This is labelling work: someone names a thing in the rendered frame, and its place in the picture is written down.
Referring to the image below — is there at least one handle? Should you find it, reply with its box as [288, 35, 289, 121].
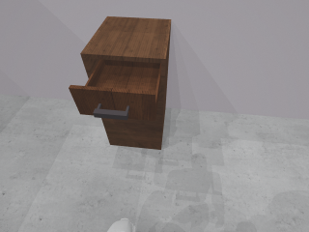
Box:
[93, 103, 129, 121]

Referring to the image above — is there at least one left robot thigh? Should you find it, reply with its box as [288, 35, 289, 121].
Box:
[107, 220, 136, 232]

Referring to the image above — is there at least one drawer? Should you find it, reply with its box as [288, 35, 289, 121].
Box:
[69, 59, 161, 121]

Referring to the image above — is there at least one cabinet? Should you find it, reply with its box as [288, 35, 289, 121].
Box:
[80, 16, 172, 150]

